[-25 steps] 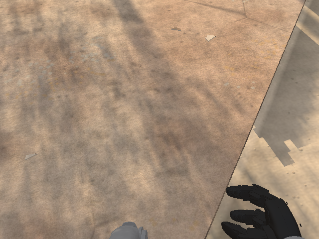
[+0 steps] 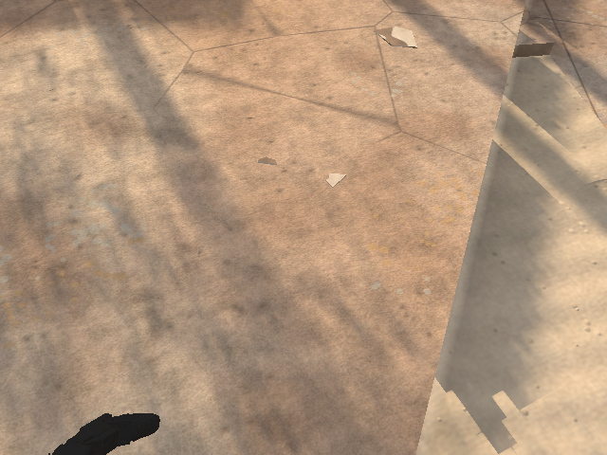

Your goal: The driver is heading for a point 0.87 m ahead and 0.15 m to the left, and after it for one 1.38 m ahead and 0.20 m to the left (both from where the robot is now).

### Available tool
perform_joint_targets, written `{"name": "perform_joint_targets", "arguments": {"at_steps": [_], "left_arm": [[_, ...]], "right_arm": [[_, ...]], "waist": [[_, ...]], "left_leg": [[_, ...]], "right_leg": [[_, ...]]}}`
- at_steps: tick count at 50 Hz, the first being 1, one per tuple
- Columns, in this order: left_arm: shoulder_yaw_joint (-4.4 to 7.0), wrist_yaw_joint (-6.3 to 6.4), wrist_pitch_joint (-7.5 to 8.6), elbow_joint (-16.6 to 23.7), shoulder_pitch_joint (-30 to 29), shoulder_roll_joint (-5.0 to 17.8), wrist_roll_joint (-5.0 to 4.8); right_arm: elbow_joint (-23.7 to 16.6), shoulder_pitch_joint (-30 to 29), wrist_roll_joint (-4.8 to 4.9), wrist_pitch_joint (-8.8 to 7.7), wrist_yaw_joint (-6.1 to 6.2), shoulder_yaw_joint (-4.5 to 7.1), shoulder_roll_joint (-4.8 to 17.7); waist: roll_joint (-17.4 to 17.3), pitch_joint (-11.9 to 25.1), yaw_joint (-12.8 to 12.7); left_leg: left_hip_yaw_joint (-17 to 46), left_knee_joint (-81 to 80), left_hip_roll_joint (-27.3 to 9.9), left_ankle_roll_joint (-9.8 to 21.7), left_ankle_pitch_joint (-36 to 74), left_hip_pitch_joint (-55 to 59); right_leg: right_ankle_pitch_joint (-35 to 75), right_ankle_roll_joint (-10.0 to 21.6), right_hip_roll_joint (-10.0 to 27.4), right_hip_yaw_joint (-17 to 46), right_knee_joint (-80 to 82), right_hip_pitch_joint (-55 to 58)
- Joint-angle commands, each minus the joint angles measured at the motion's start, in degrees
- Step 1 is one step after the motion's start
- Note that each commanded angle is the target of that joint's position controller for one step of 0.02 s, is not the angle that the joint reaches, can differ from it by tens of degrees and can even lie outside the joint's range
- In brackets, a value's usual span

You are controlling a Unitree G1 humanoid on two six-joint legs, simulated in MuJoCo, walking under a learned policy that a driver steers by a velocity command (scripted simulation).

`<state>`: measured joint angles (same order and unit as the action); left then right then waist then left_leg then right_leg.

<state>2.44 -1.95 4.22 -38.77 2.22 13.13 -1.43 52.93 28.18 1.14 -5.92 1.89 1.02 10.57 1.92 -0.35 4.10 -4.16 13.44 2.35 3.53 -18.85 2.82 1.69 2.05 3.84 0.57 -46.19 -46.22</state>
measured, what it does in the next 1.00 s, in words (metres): walks ahead, turning left: right foot, then left foot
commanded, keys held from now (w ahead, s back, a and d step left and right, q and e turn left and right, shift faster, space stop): w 0.16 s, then w+q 0.76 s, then w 0.08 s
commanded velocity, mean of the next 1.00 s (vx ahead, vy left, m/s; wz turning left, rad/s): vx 0.50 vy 0.00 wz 0.35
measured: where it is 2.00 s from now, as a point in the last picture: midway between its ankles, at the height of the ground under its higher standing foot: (197, 210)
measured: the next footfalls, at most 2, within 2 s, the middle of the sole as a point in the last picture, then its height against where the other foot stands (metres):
right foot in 0.14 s outside the picture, level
left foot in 0.72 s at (220, 396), level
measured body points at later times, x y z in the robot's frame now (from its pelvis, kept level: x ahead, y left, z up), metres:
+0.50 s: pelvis +0.33 -0.03 +0.01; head +0.34 -0.04 +0.46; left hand +0.33 +0.23 -0.12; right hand +0.55 -0.27 -0.08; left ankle +0.47 +0.16 -0.65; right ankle +0.29 -0.11 -0.74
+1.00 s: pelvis +0.62 +0.08 +0.01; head +0.64 +0.10 +0.46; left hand +0.71 +0.40 -0.07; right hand +0.79 -0.15 -0.10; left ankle +0.58 +0.13 -0.74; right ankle +0.79 -0.05 -0.66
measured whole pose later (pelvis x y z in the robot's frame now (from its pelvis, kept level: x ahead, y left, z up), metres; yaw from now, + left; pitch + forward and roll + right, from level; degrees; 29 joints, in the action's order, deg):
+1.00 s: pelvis +0.62 +0.08 +0.01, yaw +25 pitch +2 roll +0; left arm 1.7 -0.1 5.7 -38.3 4.1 17.1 0.7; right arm 41.8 19.2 0.9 -3.2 0.1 3.2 15.6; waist 1.8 -1.8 2.7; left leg 4.7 18.5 7.6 6.5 -9.6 -10.4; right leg -10.8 -3.6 6.1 4.7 -53.9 -38.8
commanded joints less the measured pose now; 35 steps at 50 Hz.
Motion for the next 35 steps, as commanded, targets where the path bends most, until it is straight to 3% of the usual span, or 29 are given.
{"name": "perform_joint_targets", "arguments": {"at_steps": [1, 2, 3, 4, 5, 6, 7, 8, 9, 10, 11, 12, 13, 14, 15, 17, 20, 25, 30, 33, 35], "left_arm": [[-0.75, -1.66, 1.81, 7.11, -12.29, -0.53, -0.50], [-0.73, -2.03, 1.79, 7.92, -12.06, -0.28, -1.18], [-0.01, -2.05, 1.87, 8.28, -12.01, 1.68, -1.12], [0.89, -1.86, 2.16, 8.35, -9.75, 3.99, -0.54], [1.94, -1.33, 2.15, 7.35, -5.27, 6.92, -0.10], [3.05, -0.63, 1.81, 5.01, 2.96, 9.24, -0.01], [3.95, 0.24, 1.19, 1.71, 13.69, 10.99, -0.06], [4.43, 1.37, 0.29, -0.84, 24.30, 13.96, 0.54], [4.30, 0.49, 1.39, -0.46, 23.54, 16.27, 1.47], [3.33, 0.69, 1.36, -0.54, 22.70, 9.28, 2.01], [2.21, 0.80, 1.50, -0.58, 17.66, 6.82, 1.72], [1.83, 0.48, 1.78, -0.70, 13.63, 6.58, 1.91], [1.45, 0.13, 2.16, -1.05, 11.52, 5.79, 2.33], [1.00, -0.20, 2.80, -1.64, 10.50, 4.41, 2.90], [0.84, -0.49, 3.24, -2.46, 9.78, 3.50, 2.55], [0.92, -0.55, 3.73, -4.19, 9.18, 4.11, 1.83], [0.97, -0.17, 3.84, -6.29, 10.08, 6.01, 2.92], [0.60, 0.95, 3.42, -7.79, 12.33, 8.55, 2.67], [1.34, 1.67, 1.09, -9.79, 16.40, 11.29, 1.84], [2.05, 2.39, -0.72, -9.13, 14.47, 13.53, 1.27], [2.73, 3.15, -1.99, -8.31, 13.17, 14.92, 1.27]], "right_arm": [[-1.76, 4.90, -0.04, 0.29, 0.02, 1.09, 7.07], [-1.71, 3.30, 0.37, 0.40, 0.31, 1.37, 8.74], [-1.66, 2.70, 0.30, 0.51, 0.33, 1.89, 10.71], [-2.17, 0.64, 0.11, 0.27, 0.16, 2.34, 13.30], [-2.65, -1.49, -0.31, 0.37, 0.28, 3.12, 15.27], [-2.94, -3.16, -0.78, 0.94, 0.30, 3.42, 15.68], [-3.64, -5.46, -0.90, 1.39, 0.18, 3.31, 15.16], [-5.58, -5.36, -2.10, 1.35, 0.19, 2.14, 11.80], [-5.78, 7.47, -1.63, 0.45, -1.73, -1.33, 0.90], [-3.65, 4.39, 0.31, -0.71, -2.06, 0.47, 7.99], [-6.33, -4.17, 1.94, -0.94, -2.11, 1.51, 11.44], [-8.00, -9.43, 1.58, -1.37, -1.77, 1.27, 10.77], [-8.67, -11.09, 0.94, -1.27, -1.61, 1.45, 10.51], [-8.47, -9.14, 1.00, -0.43, -1.76, 1.77, 10.36], [-8.09, -7.94, 1.25, 0.49, -1.83, 1.80, 9.61], [-7.98, -8.19, 1.39, 1.91, -1.75, 1.81, 8.41], [-9.95, -14.20, 0.76, 2.91, -1.50, 2.09, 8.88], [-12.40, -23.00, 0.09, 2.12, -3.25, 1.90, 8.55], [-17.01, -31.43, 0.30, 1.99, -5.49, 1.17, 7.33], [-18.22, -29.08, 0.17, 2.51, -6.18, 1.98, 9.17], [-16.43, -19.44, 0.16, 3.08, -5.85, 4.00, 12.82]], "waist": [[-5.57, -6.45, 2.60], [-6.78, -6.77, 0.92], [-7.13, -6.15, 0.19], [-9.60, -3.60, -2.31], [-10.93, -0.78, -5.67], [-11.88, 4.02, -10.00], [-11.24, 9.27, -14.93], [-5.70, 18.63, -16.95], [14.09, 30.03, -8.13], [8.24, 30.77, -11.04], [4.35, 17.38, -10.66], [-3.04, 11.28, -8.75], [-3.55, 7.73, -6.60], [-1.18, 6.74, -4.03], [0.41, 5.77, -2.92], [1.91, 2.28, -1.92], [1.13, -2.36, -2.72], [0.08, -2.69, -5.97], [-0.75, -4.84, -9.53], [2.31, -1.63, -6.86], [4.45, 3.92, -1.72]], "left_leg": [[6.52, -8.63, -10.33, 7.09, 23.46, -4.28], [5.73, -10.07, -11.66, 6.53, 25.73, -4.33], [5.33, -8.88, -12.42, 6.16, 33.27, -0.98], [5.40, -5.77, -14.12, 5.68, 45.73, 2.02], [4.88, -0.79, -14.91, 4.81, 56.49, 5.03], [3.55, 8.17, -14.30, 3.63, 63.61, 6.68], [2.35, 20.77, -12.78, 1.84, 63.38, 2.22], [3.36, 37.22, -9.79, 1.42, 41.04, -13.98], [9.06, 59.19, 0.47, -1.08, -10.91, -37.24], [15.37, 66.12, -0.76, 0.38, -10.93, -39.15], [13.08, 67.63, -3.20, 0.23, -6.84, -42.57], [11.29, 66.05, -5.69, -0.19, -2.20, -41.68], [10.76, 64.55, -7.09, -0.59, 0.97, -40.39], [11.45, 63.30, -9.09, -0.42, 3.21, -37.42], [11.38, 62.46, -9.92, -0.35, 4.30, -36.50], [10.96, 60.87, -10.65, -0.70, 5.48, -37.95], [11.91, 55.27, -10.18, -1.33, 13.23, -43.34], [6.58, 35.29, -8.66, -0.68, 26.46, -42.42], [3.06, 24.26, -8.09, 0.13, 21.52, -49.22], [-1.09, 21.09, -4.24, 1.74, 13.77, -41.96], [-3.13, 20.26, -0.03, 4.04, 9.47, -30.62]], "right_leg": [[6.40, 0.47, -3.55, -6.62, 11.07, 4.83], [7.66, 0.99, -3.30, -4.70, 16.95, 9.25], [7.83, 1.36, -4.80, -5.22, 19.03, 11.49], [5.29, 2.37, -6.04, -4.68, 18.62, 15.67], [2.43, 3.67, -6.89, -4.40, 17.99, 19.04], [1.19, 5.22, -7.79, -4.62, 18.88, 26.18], [4.40, 6.88, -5.75, -2.85, 20.73, 38.81], [5.20, 7.74, 4.93, 7.89, 13.01, 61.19], [-6.91, 20.17, 20.24, 37.21, 17.54, 82.56], [-14.85, 18.65, 18.53, 43.55, 26.22, 75.80], [-12.11, 15.43, 16.38, 31.98, 28.04, 64.67], [-5.21, 13.55, 14.46, 24.65, 29.92, 54.56], [-0.02, 12.88, 12.61, 19.41, 31.75, 47.22], [1.40, 12.15, 10.75, 15.06, 33.60, 42.52], [-0.28, 11.85, 9.62, 12.40, 35.60, 39.77], [-2.09, 11.39, 8.96, 7.66, 38.83, 34.80], [0.80, 10.19, 7.99, 1.39, 41.39, 31.64], [5.34, 7.06, 6.67, -6.25, 41.88, 37.28], [10.57, 6.47, 11.11, -8.25, 37.96, 53.77], [32.85, 5.02, 11.72, -10.85, 29.62, 57.49], [45.22, 3.61, 10.78, -11.71, 16.39, 57.49]]}}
